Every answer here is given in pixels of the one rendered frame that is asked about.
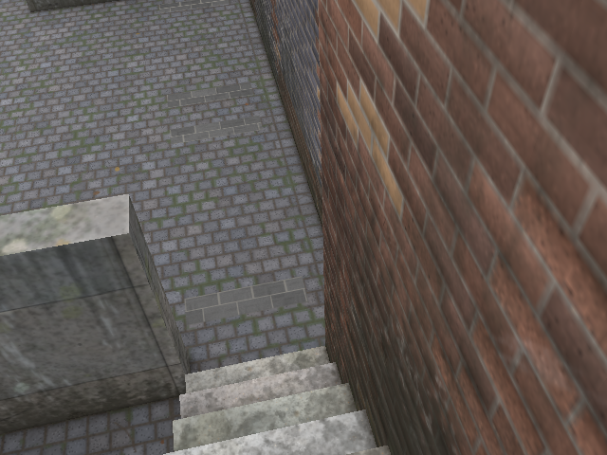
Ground stairs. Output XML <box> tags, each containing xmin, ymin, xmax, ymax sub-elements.
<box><xmin>163</xmin><ymin>346</ymin><xmax>391</xmax><ymax>455</ymax></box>

